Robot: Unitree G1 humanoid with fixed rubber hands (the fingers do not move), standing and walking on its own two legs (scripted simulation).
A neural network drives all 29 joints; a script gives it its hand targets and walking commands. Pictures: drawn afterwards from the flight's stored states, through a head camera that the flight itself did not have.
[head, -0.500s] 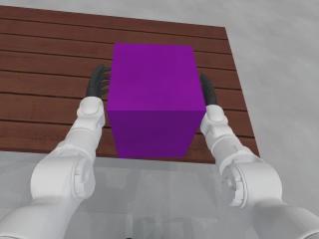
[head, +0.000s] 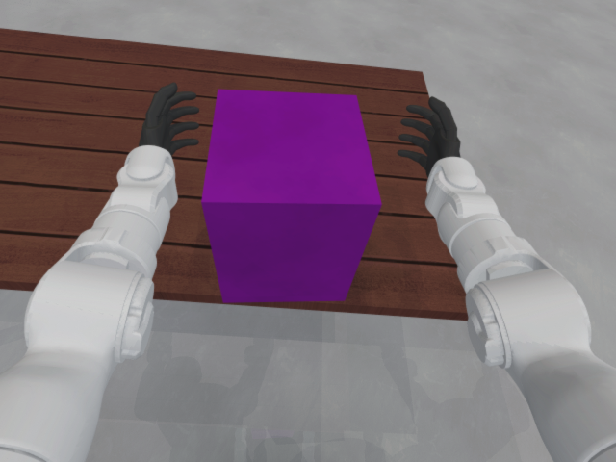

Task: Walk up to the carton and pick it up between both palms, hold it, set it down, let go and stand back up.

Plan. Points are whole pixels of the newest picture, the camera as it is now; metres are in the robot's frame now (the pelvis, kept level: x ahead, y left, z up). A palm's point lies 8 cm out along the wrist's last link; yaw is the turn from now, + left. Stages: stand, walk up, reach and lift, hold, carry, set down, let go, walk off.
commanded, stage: set down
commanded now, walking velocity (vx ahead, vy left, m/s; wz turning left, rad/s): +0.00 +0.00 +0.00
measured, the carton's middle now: (286, 203) +0.47 +0.04 +0.03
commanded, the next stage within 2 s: none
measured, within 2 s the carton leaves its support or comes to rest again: neither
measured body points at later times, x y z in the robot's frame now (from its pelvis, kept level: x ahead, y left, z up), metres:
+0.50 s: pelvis +0.01 -0.01 +0.01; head +0.04 +0.02 +0.46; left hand +0.49 +0.22 +0.19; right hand +0.49 -0.14 +0.21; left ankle +0.02 +0.11 -0.73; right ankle -0.01 -0.10 -0.73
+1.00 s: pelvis +0.01 -0.01 +0.01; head +0.02 +0.01 +0.46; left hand +0.41 +0.21 +0.13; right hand +0.42 -0.14 +0.14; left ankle +0.02 +0.11 -0.73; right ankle -0.01 -0.10 -0.73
